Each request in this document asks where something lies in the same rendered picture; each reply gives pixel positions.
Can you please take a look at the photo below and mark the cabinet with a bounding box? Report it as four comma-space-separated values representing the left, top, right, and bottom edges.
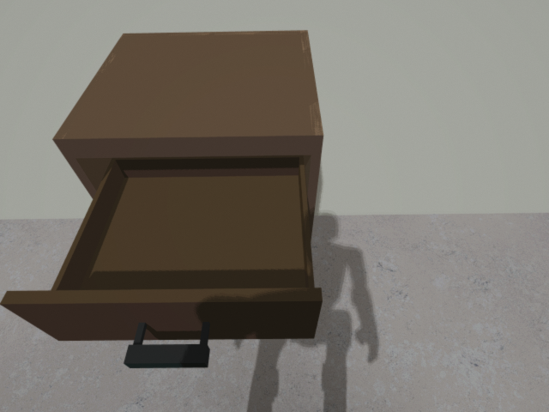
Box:
52, 30, 323, 236

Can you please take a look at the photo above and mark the handle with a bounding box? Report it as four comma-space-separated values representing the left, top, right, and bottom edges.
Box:
124, 322, 210, 368

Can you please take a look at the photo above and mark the drawer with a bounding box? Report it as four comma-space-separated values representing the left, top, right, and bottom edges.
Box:
0, 155, 323, 341

